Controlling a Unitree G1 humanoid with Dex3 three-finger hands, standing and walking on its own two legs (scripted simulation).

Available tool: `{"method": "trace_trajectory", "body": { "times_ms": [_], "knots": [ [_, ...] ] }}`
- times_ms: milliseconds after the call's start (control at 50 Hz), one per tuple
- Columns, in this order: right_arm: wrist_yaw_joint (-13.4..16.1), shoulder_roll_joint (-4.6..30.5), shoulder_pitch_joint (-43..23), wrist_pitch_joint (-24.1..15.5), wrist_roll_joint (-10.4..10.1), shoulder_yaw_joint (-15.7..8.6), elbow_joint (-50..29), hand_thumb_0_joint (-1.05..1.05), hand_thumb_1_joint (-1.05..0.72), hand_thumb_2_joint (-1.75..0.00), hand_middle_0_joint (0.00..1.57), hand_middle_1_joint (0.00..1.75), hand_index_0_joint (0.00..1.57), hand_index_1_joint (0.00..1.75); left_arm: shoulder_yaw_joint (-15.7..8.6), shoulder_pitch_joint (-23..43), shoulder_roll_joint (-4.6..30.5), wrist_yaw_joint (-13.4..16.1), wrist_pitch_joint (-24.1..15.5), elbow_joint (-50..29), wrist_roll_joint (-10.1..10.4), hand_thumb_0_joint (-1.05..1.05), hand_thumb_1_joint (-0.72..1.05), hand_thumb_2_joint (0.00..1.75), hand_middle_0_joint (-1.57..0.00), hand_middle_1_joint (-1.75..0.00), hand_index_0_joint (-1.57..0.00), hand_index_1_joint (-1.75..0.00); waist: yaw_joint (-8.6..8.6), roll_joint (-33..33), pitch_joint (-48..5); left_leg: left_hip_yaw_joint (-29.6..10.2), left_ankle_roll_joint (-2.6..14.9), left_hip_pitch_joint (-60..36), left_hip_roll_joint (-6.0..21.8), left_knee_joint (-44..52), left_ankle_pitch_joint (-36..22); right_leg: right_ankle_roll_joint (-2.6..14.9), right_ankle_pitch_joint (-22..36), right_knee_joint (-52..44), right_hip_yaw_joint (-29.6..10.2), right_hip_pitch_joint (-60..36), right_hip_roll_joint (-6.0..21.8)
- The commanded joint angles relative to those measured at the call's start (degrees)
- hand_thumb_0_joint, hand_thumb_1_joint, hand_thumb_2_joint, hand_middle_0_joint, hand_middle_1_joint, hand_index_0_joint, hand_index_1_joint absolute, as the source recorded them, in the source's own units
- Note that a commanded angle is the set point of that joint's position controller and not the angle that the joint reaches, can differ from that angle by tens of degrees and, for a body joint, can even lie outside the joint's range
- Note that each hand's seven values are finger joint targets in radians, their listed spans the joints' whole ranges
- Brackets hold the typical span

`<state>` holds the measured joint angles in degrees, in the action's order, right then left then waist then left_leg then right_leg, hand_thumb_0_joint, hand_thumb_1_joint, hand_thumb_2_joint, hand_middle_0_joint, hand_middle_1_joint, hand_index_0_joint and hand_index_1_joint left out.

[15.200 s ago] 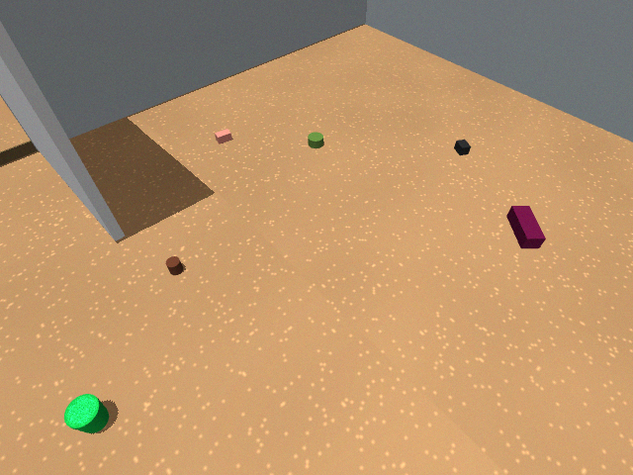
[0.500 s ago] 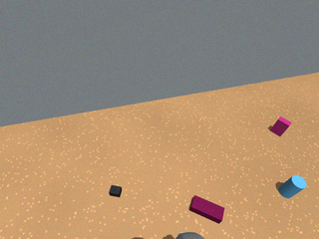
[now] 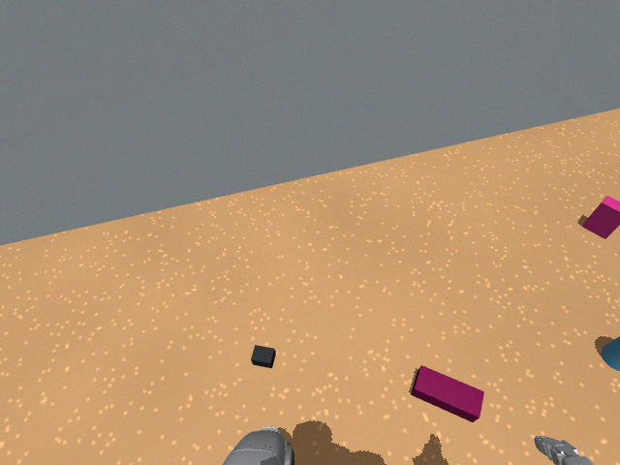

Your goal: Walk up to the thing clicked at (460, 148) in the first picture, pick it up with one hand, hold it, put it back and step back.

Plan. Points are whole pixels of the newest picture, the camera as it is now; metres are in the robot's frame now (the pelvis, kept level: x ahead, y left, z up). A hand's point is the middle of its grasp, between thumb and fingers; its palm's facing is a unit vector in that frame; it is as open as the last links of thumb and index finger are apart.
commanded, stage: walk up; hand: left
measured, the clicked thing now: (263, 356) +0.48 +0.21 -0.73
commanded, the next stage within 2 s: none
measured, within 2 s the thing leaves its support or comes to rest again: neither
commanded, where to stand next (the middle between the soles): +0.09 -0.02 m, yaw -2 degrees
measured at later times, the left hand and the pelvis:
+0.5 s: hand out of the picture -0.05 +0.26 -0.13, palm faces -0.08 -0.91 -0.40, open 7.3 cm; pelvis -0.09 -0.02 +0.00, yaw -7 degrees
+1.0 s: hand out of the picture +0.03 +0.26 -0.13, palm faces -0.02 -0.94 -0.33, open 7.4 cm; pelvis -0.06 +0.00 +0.02, yaw -1 degrees
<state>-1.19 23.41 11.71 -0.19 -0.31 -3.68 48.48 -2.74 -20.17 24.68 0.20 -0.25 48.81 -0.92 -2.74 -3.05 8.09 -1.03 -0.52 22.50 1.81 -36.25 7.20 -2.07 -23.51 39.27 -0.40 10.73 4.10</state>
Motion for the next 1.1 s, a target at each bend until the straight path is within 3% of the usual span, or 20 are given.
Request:
{"method": "trace_trajectory", "body": {
  "times_ms": [0,40,140,280,320,340,360,380,460,520,600,680,700,740,760,780,840,920,1000,1080],
  "knots": [
    [3.61,17.12,10.98,-1.30,1.28,-4.85,-0.50,0.00,-0.90,-0.90,0.20,0.30,0.20,0.30,-1.92,1.23,5.77,0.99,3.16,-7.97,1.21,0.00,0.90,0.90,-0.20,-0.30,-0.20,-0.30,5.34,-6.34,-9.88,-14.15,6.17,-15.92,13.59,10.53,-30.54,4.54,-10.92,22.34,-2.73,15.83,-7.29],
    [3.30,20.94,2.19,-0.78,0.32,-5.84,-4.46,0.00,-0.90,-0.90,0.20,0.30,0.20,0.30,-2.39,-3.20,9.50,2.28,4.61,-4.81,1.72,0.00,0.90,0.90,-0.20,-0.30,-0.20,-0.30,3.02,-7.97,-12.89,-30.99,17.56,-7.44,25.07,16.79,-14.10,4.47,-13.88,37.58,-9.07,12.22,-7.64],
    [4.28,14.34,-2.49,-0.59,1.22,-4.47,-6.31,0.00,-0.90,-0.90,0.20,0.30,0.20,0.30,-4.37,-2.99,11.13,0.60,4.89,-3.12,0.83,0.00,0.90,0.90,-0.20,-0.30,-0.20,-0.30,1.15,-5.24,-12.29,-13.68,12.48,-2.89,14.26,12.92,3.43,3.11,-4.63,37.73,-9.36,12.69,-6.08],
    [4.06,17.89,-3.30,0.12,3.00,-5.51,-7.06,0.00,-0.90,-0.90,0.20,0.30,0.20,0.30,-6.17,-6.70,10.40,-2.71,4.53,-2.76,-0.75,0.00,0.90,0.90,-0.20,-0.30,-0.20,-0.30,-0.25,-11.77,-13.46,-12.70,10.69,0.69,16.24,16.68,27.67,4.27,-15.13,5.45,-0.72,2.21,-4.17],
    [3.67,15.74,-2.95,1.04,3.39,-5.06,-6.89,0.00,-0.90,-0.90,0.20,0.30,0.20,0.30,-7.14,-11.92,10.23,-2.78,3.91,0.67,-1.48,0.00,0.90,0.90,-0.20,-0.30,-0.20,-0.30,-1.70,-5.96,-10.03,-6.94,6.42,10.62,11.02,9.30,31.77,5.14,-8.84,-6.91,-0.03,-5.82,-5.56],
    [3.78,11.59,-1.32,1.21,2.87,-3.86,-6.76,0.00,-0.90,-0.90,0.20,0.30,0.20,0.30,-7.84,-9.98,12.01,-2.67,3.65,-0.27,-2.27,0.00,0.90,0.90,-0.20,-0.30,-0.20,-0.30,-1.95,6.64,-5.18,-0.72,3.49,18.88,4.47,-4.59,35.57,7.88,-17.38,-15.53,-12.46,-2.80,-0.90],
    [4.22,8.12,-1.64,0.89,2.20,-2.80,-6.92,0.00,-0.90,-0.90,0.20,0.30,0.20,0.30,-8.54,-0.54,17.34,-2.27,3.33,-4.87,-3.27,0.00,0.90,0.90,-0.20,-0.30,-0.20,-0.30,-1.31,20.15,-0.28,4.75,-0.08,23.39,-5.14,-22.52,27.65,14.22,-35.86,-27.40,-36.61,12.74,14.38],
    [5.20,14.60,-7.15,0.51,2.24,-5.06,-6.43,0.00,-0.90,-0.90,0.20,0.30,0.20,0.30,-8.24,6.53,20.79,-1.95,2.96,-7.81,-2.97,0.00,0.90,0.90,-0.20,-0.30,-0.20,-0.30,-1.95,14.29,5.14,-7.64,0.22,12.44,-3.05,-30.06,22.62,18.77,-42.41,-33.17,-42.74,31.14,19.48],
    [3.34,9.53,7.40,-0.62,0.09,-2.83,-0.05,0.00,-0.90,-0.90,0.20,0.30,0.20,0.30,-6.14,11.06,10.47,-0.53,0.55,-5.07,-2.27,0.00,0.90,0.90,-0.20,-0.30,-0.20,-0.30,5.62,9.68,-0.66,-5.76,0.87,10.79,-6.17,-30.96,13.07,10.37,3.94,-18.73,-11.56,9.19,3.57],
    [2.50,11.79,2.69,-2.23,0.28,-2.05,-1.41,0.00,-0.90,-0.90,0.20,0.30,0.20,0.30,-6.52,1.87,11.84,-1.15,-0.75,-4.66,-2.21,0.00,0.90,0.90,-0.20,-0.30,-0.20,-0.30,-1.55,14.96,-3.78,-1.87,-0.28,16.99,-3.44,-16.91,17.46,13.20,-5.09,-18.52,-16.34,-8.13,5.95],
    [0.74,12.01,-2.40,-3.84,1.74,-2.21,-4.15,0.00,-0.90,-0.90,0.20,0.30,0.20,0.30,-7.10,-4.96,13.91,-1.59,-1.63,-3.34,-0.90,0.00,0.90,0.90,-0.20,-0.30,-0.20,-0.30,-4.53,13.29,-2.78,-1.53,1.14,16.73,-1.55,-5.28,23.93,16.78,-1.70,-17.80,-21.86,-15.28,13.20],
    [0.44,10.39,7.17,-5.11,1.24,-2.72,-0.94,0.00,-0.90,-0.90,0.20,0.30,0.20,0.30,-4.83,1.90,13.38,-2.23,-1.38,-5.71,0.18,0.00,0.90,0.90,-0.20,-0.30,-0.20,-0.30,3.21,9.06,-5.92,3.88,3.63,-9.40,-4.22,13.18,9.74,12.47,13.62,-9.13,-10.10,-0.77,9.39],
    [0.98,12.19,13.05,-5.48,1.28,-3.86,0.69,0.00,-0.90,-0.90,0.20,0.30,0.20,0.30,-3.45,2.48,9.91,-2.11,-1.32,-6.74,0.29,0.00,0.90,0.90,-0.20,-0.30,-0.20,-0.30,5.82,3.27,-10.28,-2.45,4.35,-24.14,-2.51,15.13,6.94,8.93,16.87,2.75,-4.80,8.17,4.83],
    [1.56,20.89,16.93,-5.51,1.92,-5.72,-0.52,0.00,-0.90,-0.90,0.20,0.30,0.20,0.30,-3.45,4.56,8.69,-1.40,-0.97,-7.29,0.30,0.00,0.90,0.90,-0.20,-0.30,-0.20,-0.30,7.88,-5.60,-8.36,-40.58,13.68,-29.17,20.41,21.65,16.17,4.01,-9.12,22.08,-2.07,30.83,-5.40],
    [1.42,19.99,15.77,-5.29,0.87,-5.65,-0.82,0.00,-0.90,-0.90,0.20,0.30,0.20,0.30,-4.25,5.87,12.73,-0.87,-0.93,-7.01,-0.24,0.00,0.90,0.90,-0.20,-0.30,-0.20,-0.30,7.32,0.06,-4.54,-40.56,17.36,-23.67,22.67,21.05,15.50,4.49,-9.56,23.11,-6.73,29.03,-2.37],
    [1.44,17.77,13.57,-5.07,0.52,-5.02,-1.39,0.00,-0.90,-0.90,0.20,0.30,0.20,0.30,-3.90,5.75,12.87,-0.82,-1.21,-6.84,0.00,0.00,0.90,0.90,-0.20,-0.30,-0.20,-0.30,5.60,2.36,-1.88,-34.01,17.49,-21.57,20.58,20.18,7.69,4.58,-6.45,24.69,-7.43,29.00,-1.40],
    [1.97,12.54,11.11,-5.86,0.08,-2.83,-2.40,0.00,-0.90,-0.90,0.20,0.30,0.20,0.30,-3.21,1.91,9.89,-1.50,-1.35,-4.30,0.71,0.00,0.90,0.90,-0.20,-0.30,-0.20,-0.30,3.19,1.29,-0.21,-13.87,7.51,-19.60,10.81,17.56,-17.68,3.96,3.21,18.93,-6.41,24.47,-0.47],
    [2.26,11.33,5.39,-4.86,0.59,-1.81,-3.78,0.00,-0.90,-0.90,0.20,0.30,0.20,0.30,-2.24,2.48,6.80,-1.09,-1.38,-3.49,1.19,0.00,0.90,0.90,-0.20,-0.30,-0.20,-0.30,2.08,-5.77,-1.09,-3.85,11.46,-10.06,8.23,15.71,-30.17,2.06,7.33,9.39,-0.19,13.57,-0.30],
    [2.12,11.39,4.94,-3.02,0.29,-1.67,-3.56,0.00,-0.90,-0.90,0.20,0.30,0.20,0.30,-2.23,7.79,6.54,-0.10,-1.60,-2.39,1.53,0.00,0.90,0.90,-0.20,-0.30,-0.20,-0.30,4.20,-8.40,-3.86,-3.94,10.09,-6.76,6.55,11.70,-30.49,2.39,14.19,1.48,2.85,5.76,-1.93],
    [1.77,10.49,-0.68,-0.66,-0.71,-1.14,-4.25,0.00,-0.90,-0.90,0.20,0.30,0.20,0.30,-2.55,5.93,8.13,0.76,-1.83,0.73,0.69,0.00,0.90,0.90,-0.20,-0.30,-0.20,-0.30,1.11,-2.38,-7.55,-5.27,7.56,-2.86,4.38,2.90,-10.28,3.76,19.16,-9.56,1.70,-4.13,-3.30]
  ]
}}
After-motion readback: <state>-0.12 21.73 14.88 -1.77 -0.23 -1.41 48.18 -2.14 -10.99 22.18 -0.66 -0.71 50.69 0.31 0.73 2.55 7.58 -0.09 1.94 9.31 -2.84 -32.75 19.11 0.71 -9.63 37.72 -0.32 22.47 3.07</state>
